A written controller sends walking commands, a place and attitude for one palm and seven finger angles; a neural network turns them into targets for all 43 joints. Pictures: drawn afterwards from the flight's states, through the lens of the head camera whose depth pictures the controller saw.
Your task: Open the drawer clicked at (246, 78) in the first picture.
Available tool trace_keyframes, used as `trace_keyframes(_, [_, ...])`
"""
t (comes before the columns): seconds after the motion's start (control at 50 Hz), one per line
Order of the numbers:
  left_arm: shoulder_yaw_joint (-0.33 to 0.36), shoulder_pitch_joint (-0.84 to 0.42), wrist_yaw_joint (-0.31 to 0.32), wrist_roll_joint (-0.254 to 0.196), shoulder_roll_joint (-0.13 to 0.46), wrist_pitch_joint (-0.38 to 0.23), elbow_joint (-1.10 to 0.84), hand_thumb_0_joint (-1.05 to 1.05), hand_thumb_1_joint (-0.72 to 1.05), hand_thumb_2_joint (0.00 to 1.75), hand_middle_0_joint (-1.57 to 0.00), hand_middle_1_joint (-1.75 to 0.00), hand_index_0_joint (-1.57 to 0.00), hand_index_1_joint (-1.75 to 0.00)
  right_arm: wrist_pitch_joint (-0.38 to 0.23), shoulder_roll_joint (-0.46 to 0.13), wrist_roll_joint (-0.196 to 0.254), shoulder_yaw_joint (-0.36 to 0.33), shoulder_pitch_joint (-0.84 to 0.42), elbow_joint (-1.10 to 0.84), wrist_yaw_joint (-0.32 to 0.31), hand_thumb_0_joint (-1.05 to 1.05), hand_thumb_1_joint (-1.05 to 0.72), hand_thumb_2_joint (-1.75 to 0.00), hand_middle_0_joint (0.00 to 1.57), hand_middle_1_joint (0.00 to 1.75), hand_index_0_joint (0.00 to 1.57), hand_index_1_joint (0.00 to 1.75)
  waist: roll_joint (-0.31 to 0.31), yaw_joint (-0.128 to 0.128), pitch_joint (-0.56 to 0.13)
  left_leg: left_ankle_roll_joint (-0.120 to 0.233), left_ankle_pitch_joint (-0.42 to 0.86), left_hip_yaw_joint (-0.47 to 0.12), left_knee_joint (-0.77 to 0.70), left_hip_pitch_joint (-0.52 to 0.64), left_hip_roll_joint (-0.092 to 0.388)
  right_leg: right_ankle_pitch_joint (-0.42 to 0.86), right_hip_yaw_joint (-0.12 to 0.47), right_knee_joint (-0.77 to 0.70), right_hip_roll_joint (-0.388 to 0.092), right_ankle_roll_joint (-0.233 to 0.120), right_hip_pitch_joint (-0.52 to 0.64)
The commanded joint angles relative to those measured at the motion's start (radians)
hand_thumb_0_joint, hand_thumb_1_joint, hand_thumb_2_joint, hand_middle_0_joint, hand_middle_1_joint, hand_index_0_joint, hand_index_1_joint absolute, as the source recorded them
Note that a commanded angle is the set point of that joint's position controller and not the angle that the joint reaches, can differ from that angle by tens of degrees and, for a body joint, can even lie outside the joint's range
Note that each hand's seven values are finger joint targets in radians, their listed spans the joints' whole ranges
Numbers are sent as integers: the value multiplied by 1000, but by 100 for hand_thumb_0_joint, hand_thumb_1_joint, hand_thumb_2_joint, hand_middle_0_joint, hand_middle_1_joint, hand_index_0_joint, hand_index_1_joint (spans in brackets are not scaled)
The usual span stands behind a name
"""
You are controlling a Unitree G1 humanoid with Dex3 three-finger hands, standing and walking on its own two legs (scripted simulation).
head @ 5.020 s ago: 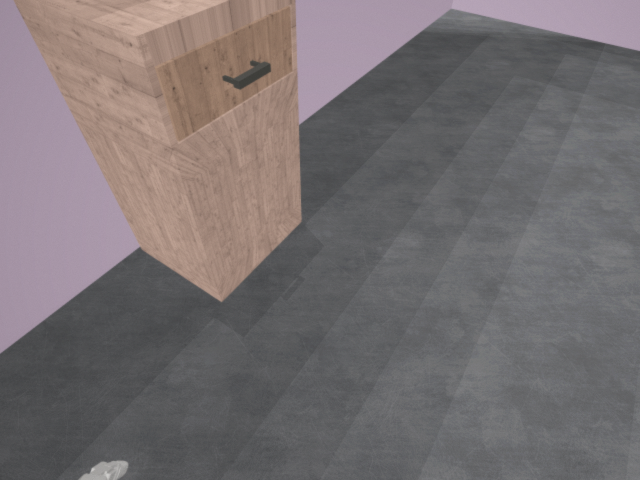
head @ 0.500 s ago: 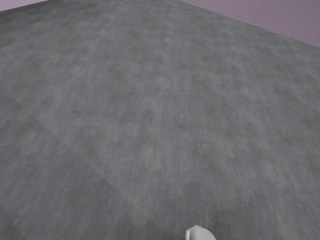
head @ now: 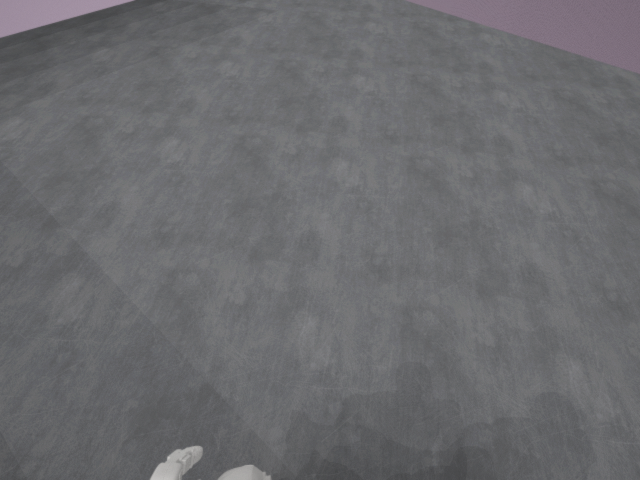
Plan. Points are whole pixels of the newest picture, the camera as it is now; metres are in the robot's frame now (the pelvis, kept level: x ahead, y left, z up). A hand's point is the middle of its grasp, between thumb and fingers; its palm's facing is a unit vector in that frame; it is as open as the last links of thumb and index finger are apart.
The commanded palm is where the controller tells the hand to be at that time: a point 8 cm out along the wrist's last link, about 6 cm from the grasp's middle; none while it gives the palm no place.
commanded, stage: walk to a spot facing it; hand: left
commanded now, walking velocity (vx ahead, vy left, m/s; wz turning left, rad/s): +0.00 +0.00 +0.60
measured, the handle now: out of the picture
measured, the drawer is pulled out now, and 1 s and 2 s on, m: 0.00 0.00 0.00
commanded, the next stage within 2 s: none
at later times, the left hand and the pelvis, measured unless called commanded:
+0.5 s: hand out of the picture +0.04 +0.25 -0.15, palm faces +0.31 -0.91 -0.28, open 7.4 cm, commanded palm none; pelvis +0.02 +0.02 +0.01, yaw +16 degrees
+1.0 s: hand out of the picture -0.07 +0.17 -0.16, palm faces +0.60 -0.76 -0.24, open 7.4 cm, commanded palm none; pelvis +0.00 -0.02 +0.00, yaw +37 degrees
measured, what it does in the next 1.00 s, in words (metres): steps on the spot, turning left: left foot, then right foot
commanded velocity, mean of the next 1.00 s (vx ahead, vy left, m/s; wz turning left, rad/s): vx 0.00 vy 0.00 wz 0.60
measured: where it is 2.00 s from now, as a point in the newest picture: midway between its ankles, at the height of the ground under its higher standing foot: outside the picture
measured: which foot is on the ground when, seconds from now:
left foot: up 0.00-0.08, down 0.10-0.62, up 0.64-1.00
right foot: down 0.00-0.10, up 0.12-0.62, down 0.64-1.00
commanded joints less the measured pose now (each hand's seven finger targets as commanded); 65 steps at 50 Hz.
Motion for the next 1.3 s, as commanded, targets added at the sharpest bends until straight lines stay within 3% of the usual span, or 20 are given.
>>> trace_keyframes(0.0, [62,27,8,12,206,7,-68,0,90,90,-20,-30,-20,-30,-18,-58,3,-21,58,-77,19,0,-90,-90,20,30,20,30,-171,24,-24,8,37,18,-187,86,2,73,124,-149,-280,-83,-18])
trace_keyframes(0.04, [64,37,0,3,214,19,-80,0,90,90,-20,-30,-20,-30,-23,-97,-2,-28,81,-90,20,0,-90,-90,20,30,20,30,-97,6,-45,12,150,50,-343,181,-35,35,80,-17,-240,-46,-29])
trace_keyframes(0.06, [61,39,-3,-2,185,28,-95,0,90,90,-20,-30,-20,-30,-32,-154,-3,-40,126,-93,22,0,-90,-90,20,30,20,30,87,-16,-65,43,246,-91,-507,246,28,-64,60,165,-176,-1,-95])
trace_keyframes(0.08, [54,53,-13,-11,120,35,-142,0,90,90,-20,-30,-20,-30,-43,-273,-9,-64,156,-112,15,0,-90,-90,20,30,20,30,411,-29,-36,162,492,-482,-667,306,268,-405,49,420,-21,91,-331])
trace_keyframes(0.1, [44,-16,-9,4,140,43,-167,0,90,90,-20,-30,-20,-30,-44,-314,-10,-71,172,-97,0,0,-90,-90,20,30,20,30,369,-64,-60,227,447,-600,-718,279,334,-432,197,628,19,81,-355])
trace_keyframes(0.16, [63,22,-27,7,157,30,-132,0,90,90,-20,-30,-20,-30,-56,-234,-2,-42,-16,-155,-16,0,-90,-90,20,30,20,30,157,27,-77,168,304,-415,-682,261,185,-141,293,729,0,82,-387])
trace_keyframes(0.22, [62,89,-28,3,176,34,-98,0,90,90,-20,-30,-20,-30,-68,-234,6,-37,-31,-165,-19,0,-90,-90,20,30,20,30,118,40,-136,161,462,-320,-666,337,122,-71,302,667,12,99,-334])
trace_keyframes(0.46, [47,51,-12,-11,188,34,-141,0,90,90,-20,-30,-20,-30,-34,-277,2,-62,-26,-153,-4,0,-90,-90,20,30,20,30,135,4,-116,232,435,-474,-645,352,110,-204,307,316,74,95,-204])
trace_keyframes(0.56, [50,190,-4,-16,201,23,-126,0,90,90,-20,-30,-20,-30,-16,-272,4,-72,-121,-188,6,0,-90,-90,20,30,20,30,131,70,-111,171,284,-489,-603,124,32,-66,278,-11,110,64,99])
trace_keyframes(0.58, [60,240,-1,-12,228,17,-120,0,90,90,-20,-30,-20,-30,-14,-240,10,-70,-130,-202,11,0,-90,-90,20,30,20,30,52,95,-121,119,170,-448,-529,15,-29,-39,319,-175,54,40,226])
trace_keyframes(0.6, [78,246,8,8,324,7,-135,0,90,90,-20,-30,-20,-30,-13,-163,19,-61,-109,-219,15,0,-90,-90,20,30,20,30,-233,99,-107,33,-40,-275,-266,-187,-166,-217,631,-345,-224,-58,308])
trace_keyframes(0.62, [67,173,7,5,361,16,-168,0,90,90,-20,-30,-20,-30,-15,-182,3,-65,-121,-235,15,0,-90,-90,20,30,20,30,-303,87,-61,10,-136,-187,-33,-185,-188,-217,712,-377,-377,-134,136])
trace_keyframes(0.72, [39,47,4,3,234,-8,-185,0,90,90,-20,-30,-20,-30,4,-179,1,-57,-80,-169,36,0,-90,-90,20,30,20,30,-173,14,14,-18,56,-137,222,-129,-94,187,343,-239,-183,-92,66])
trace_keyframes(0.86, [52,190,-2,12,296,2,-123,0,90,90,-20,-30,-20,-30,2,-156,11,-32,-214,-202,38,0,-90,-90,20,30,20,30,-221,99,-28,-31,-37,-43,-96,-28,-90,422,260,-165,-227,-109,201])
trace_keyframes(0.98, [68,178,-9,-3,316,18,-113,0,90,90,-20,-30,-20,-30,-25,-204,12,-32,-106,-183,30,0,-90,-90,20,30,20,30,-178,51,-131,13,210,2,-559,294,-101,457,142,82,-214,-17,153])
trace_keyframes(1.0, [68,182,-14,-10,278,22,-135,0,90,90,-20,-30,-20,-30,-38,-297,5,-56,-35,-172,26,0,-90,-90,20,30,20,30,32,10,-197,83,464,-199,-614,510,59,224,104,284,-143,47,-54])
trace_keyframes(1.02, [43,139,-21,-11,206,23,-184,0,90,90,-20,-30,-20,-30,-37,-402,9,-82,31,-160,20,0,-90,-90,20,30,20,30,324,-26,-191,220,917,-488,-597,612,305,-419,128,480,-21,110,-329])
trace_keyframes(1.04, [41,61,-9,-1,224,37,-194,0,90,90,-20,-30,-20,-30,-35,-382,12,-77,87,-122,10,0,-90,-90,20,30,20,30,252,-59,-197,263,824,-457,-592,534,303,-425,240,577,-23,95,-317])
trace_keyframes(1.12, [53,74,-33,-3,217,32,-144,0,90,90,-20,-30,-20,-30,-42,-287,0,-44,-101,-175,-3,0,-90,-90,20,30,20,30,159,26,-76,193,347,-344,-661,342,126,-187,273,583,-5,96,-285])
trace_keyframes(1.28, [44,20,-57,0,205,5,-174,0,90,90,-20,-30,-20,-30,-56,-300,-3,-51,-42,-152,5,0,-90,-90,20,30,20,30,147,5,-43,222,33,-472,-716,342,96,-190,251,237,57,93,-222])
